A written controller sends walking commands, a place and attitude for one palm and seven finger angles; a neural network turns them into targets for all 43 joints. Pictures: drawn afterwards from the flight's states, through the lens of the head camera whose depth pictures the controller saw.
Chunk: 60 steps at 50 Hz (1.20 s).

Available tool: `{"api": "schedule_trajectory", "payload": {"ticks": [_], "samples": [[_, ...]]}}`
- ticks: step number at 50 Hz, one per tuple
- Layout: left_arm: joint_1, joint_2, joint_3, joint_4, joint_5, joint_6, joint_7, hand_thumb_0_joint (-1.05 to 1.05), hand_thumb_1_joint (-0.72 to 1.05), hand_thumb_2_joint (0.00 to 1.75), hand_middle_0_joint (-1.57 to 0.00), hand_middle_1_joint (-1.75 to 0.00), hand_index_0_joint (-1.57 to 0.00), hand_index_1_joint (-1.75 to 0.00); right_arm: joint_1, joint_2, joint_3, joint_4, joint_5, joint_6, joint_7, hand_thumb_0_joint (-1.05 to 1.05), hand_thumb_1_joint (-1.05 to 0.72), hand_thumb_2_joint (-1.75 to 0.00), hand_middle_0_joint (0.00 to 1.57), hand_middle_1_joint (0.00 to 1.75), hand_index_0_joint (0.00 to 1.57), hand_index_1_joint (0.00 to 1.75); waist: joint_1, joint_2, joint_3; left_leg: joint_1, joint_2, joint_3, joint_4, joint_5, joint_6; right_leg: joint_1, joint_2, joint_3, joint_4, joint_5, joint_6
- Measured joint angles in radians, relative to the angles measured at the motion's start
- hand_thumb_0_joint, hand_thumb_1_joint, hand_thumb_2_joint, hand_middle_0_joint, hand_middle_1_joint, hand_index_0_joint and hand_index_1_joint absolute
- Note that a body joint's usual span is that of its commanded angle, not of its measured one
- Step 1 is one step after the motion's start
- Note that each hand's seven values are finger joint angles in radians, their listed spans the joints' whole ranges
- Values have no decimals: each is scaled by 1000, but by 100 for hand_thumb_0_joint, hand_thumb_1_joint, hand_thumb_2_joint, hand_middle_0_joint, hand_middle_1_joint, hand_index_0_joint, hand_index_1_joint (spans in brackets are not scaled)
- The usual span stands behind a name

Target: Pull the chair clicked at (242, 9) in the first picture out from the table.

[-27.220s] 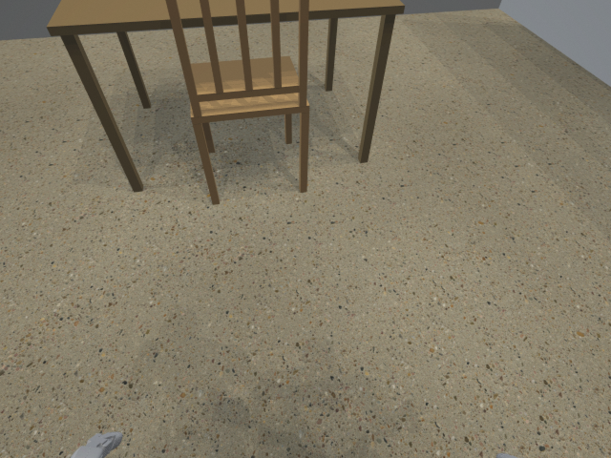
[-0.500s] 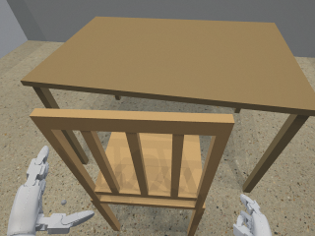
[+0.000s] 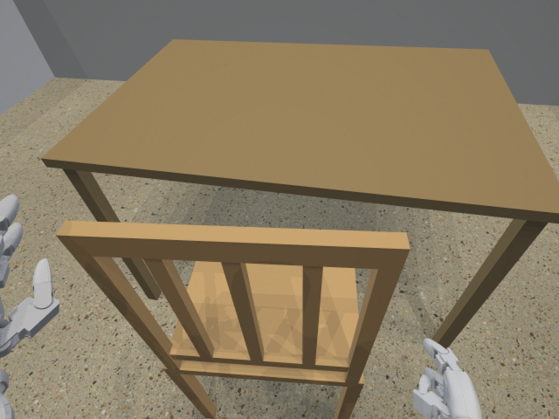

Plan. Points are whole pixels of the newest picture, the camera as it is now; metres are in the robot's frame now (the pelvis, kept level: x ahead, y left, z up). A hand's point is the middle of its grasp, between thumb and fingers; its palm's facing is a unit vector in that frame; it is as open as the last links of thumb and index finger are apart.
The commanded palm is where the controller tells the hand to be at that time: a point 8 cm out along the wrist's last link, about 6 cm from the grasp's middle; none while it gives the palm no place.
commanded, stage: draw the hand back to the body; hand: left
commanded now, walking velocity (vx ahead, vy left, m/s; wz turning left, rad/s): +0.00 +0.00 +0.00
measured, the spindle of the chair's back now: (247, 316) +0.29 +0.10 -0.05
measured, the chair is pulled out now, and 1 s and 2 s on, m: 0.18 0.18 0.18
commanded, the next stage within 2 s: step back with the hand held close in 0.26 s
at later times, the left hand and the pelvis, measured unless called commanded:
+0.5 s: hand (30, 293) +0.19 +0.28 +0.18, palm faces +0.48 -0.76 -0.44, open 7.5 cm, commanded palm +0.14 +0.30 +0.18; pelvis -0.01 +0.01 +0.01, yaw -2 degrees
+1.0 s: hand (9, 348) +0.14 +0.28 +0.17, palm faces +0.41 -0.75 -0.52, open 7.4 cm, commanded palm +0.09 +0.31 +0.18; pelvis -0.07 +0.02 +0.00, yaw -3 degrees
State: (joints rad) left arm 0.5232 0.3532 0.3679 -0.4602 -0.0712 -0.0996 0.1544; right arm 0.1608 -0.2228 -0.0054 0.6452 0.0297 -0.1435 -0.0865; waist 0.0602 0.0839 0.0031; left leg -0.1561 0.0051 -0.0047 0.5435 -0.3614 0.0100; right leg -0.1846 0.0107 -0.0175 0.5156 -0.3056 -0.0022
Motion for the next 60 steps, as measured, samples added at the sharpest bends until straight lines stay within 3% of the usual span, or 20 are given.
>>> {"api": "schedule_trajectory", "payload": {"ticks": [9, 19, 23, 28, 33, 36, 42, 46, 54, 60], "samples": [[30, -23, -56, 1, 8, 22, -16, 1, 87, 88, -21, -29, -20, -29, 10, 0, -5, 15, -6, -3, 7, 1, -90, -90, 20, 30, 20, 30, 2, -10, 19, 30, -3, 10, -43, 22, 4, 28, -3, 9, -42, 24, 4], [4, -16, -20, 13, 6, 3, -10, 1, 88, 89, -21, -30, -21, -30, -2, 9, -2, 25, -6, 0, 13, 1, -90, -90, 20, 30, 20, 30, 1, -4, 19, 44, -8, 13, -58, 36, 9, 42, -7, 12, -61, 41, 9], [-39, -2, 11, 39, 3, -18, -21, 1, 88, 89, -21, -30, -21, -30, -8, 2, 8, 14, -7, 6, 13, 1, -90, -90, 20, 30, 20, 30, 14, -4, 31, 39, 0, 27, -62, 42, 11, 36, 0, 26, -76, 59, 10], [-57, 13, 60, 54, 6, -60, -14, 1, 89, 89, -21, -30, -21, -30, -26, -9, 10, -17, -12, 24, 19, 1, -90, -90, 20, 30, 20, 30, -12, -2, 45, 21, -1, 57, -89, 67, 18, 6, 1, 56, -98, 94, 19], [8, 3, 14, 54, 15, -53, -29, 1, 89, 90, -21, -30, -20, -30, -24, -16, -12, -45, -10, 61, 23, 1, -90, -90, 20, 30, 20, 30, -53, 4, 44, -7, -15, 78, -98, 85, 29, -37, -12, 77, -87, 105, 32], [51, 16, 0, 29, 17, -46, -35, 1, 89, 89, -21, -30, -21, -30, -13, -10, -23, -49, -8, 78, 20, 1, -90, -90, 20, 30, 20, 30, -66, -8, 47, -27, -20, 81, -88, 89, 31, -61, -17, 80, -69, 105, 34], [81, 61, 45, -35, 10, -71, -19, 1, 88, 89, -22, -30, -21, -30, 17, -3, -28, -41, -5, 77, 12, 1, -90, -90, 20, 30, 20, 30, -57, -27, 54, -73, -25, 70, -51, 95, 29, -104, -22, 69, -25, 102, 31], [76, 55, 71, -28, 6, -85, -2, 1, 88, 89, -22, -30, -21, -30, 18, -3, -26, -30, -2, 74, 10, 1, -90, -90, 20, 30, 20, 30, -50, -12, 46, -105, -17, 61, -20, 97, 26, -122, -16, 59, -18, 113, 27], [55, -2, 20, 24, 19, -63, 14, 1, 89, 89, -21, -30, -21, -30, 19, -18, -21, -32, -3, 66, 4, 1, -90, -90, 20, 30, 20, 30, -49, -2, 23, -165, -9, 55, 20, 108, 30, -159, -11, 51, -22, 148, 29], [43, 30, 31, -18, 34, -78, 25, 1, 88, 89, -21, -30, -21, -30, 36, -13, -9, -51, -4, 42, -4, 1, -90, -90, 20, 30, 20, 30, -55, -32, 32, -190, -15, 48, 31, 124, 35, -186, -19, 39, 3, 128, 27]]}}
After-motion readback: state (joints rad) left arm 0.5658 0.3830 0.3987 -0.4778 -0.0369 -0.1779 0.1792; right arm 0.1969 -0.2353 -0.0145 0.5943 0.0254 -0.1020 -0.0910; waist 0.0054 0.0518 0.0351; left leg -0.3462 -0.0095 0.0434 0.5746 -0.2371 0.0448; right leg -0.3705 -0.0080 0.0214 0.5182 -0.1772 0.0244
